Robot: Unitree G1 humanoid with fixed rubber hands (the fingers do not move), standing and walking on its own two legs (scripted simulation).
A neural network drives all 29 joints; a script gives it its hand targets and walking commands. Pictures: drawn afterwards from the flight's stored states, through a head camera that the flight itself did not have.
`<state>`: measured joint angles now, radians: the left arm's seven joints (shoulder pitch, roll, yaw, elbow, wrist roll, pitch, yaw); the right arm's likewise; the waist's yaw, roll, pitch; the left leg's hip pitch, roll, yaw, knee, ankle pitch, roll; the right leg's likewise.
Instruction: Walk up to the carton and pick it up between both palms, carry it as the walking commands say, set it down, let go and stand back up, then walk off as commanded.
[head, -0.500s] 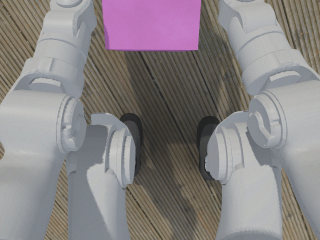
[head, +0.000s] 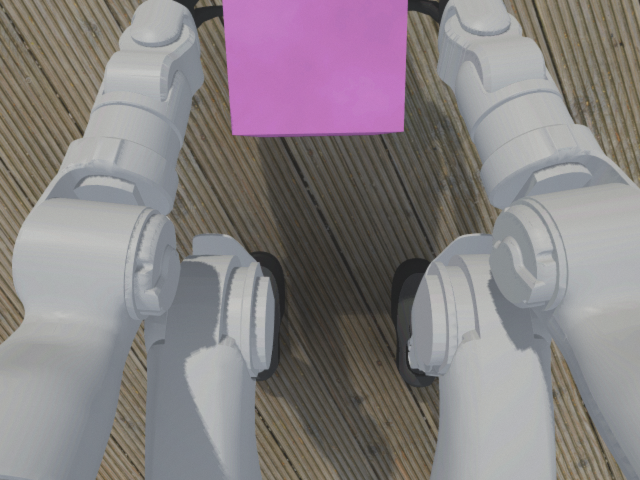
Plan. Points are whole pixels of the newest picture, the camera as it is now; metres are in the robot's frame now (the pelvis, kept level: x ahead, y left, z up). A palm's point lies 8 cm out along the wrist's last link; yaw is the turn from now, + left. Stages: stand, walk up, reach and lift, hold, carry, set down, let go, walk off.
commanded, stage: reach and lift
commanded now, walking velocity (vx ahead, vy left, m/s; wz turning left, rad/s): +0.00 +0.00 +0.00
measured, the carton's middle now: (316, 20) +0.54 +0.04 -0.24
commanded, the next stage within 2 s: none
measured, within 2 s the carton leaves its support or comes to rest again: leaves its support in 0.18 s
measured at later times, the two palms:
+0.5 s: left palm out of the picture +0.53 +0.14 -0.13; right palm out of the picture +0.53 -0.10 -0.13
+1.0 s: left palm out of the picture +0.51 +0.16 -0.10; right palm out of the picture +0.52 -0.08 -0.09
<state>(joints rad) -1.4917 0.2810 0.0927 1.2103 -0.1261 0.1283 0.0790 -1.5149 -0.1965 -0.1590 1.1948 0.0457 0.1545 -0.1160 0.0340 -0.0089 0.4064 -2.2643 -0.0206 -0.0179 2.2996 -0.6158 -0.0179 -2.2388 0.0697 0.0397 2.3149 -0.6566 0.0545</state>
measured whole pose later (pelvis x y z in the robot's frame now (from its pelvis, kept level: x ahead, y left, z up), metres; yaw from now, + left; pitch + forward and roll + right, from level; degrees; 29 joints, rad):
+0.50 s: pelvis -0.03 -0.01 +0.02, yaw +0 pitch +29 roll +0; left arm -1.57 0.25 0.16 1.03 -0.01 0.29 0.17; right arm -1.54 -0.19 -0.15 1.00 0.11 0.27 -0.29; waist 0.03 -0.05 0.52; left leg -2.16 -0.06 -0.07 2.19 -0.53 -0.08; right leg -2.15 0.12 0.03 2.22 -0.57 0.05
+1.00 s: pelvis -0.03 +0.01 +0.06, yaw +1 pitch +28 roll -5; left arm -1.46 0.18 0.12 0.80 -0.01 0.38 0.26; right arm -1.38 -0.11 -0.31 0.72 0.00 0.35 -0.25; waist 0.04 0.00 0.53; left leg -2.08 -0.11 -0.09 2.13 -0.53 -0.04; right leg -2.00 0.10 0.04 2.11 -0.61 0.11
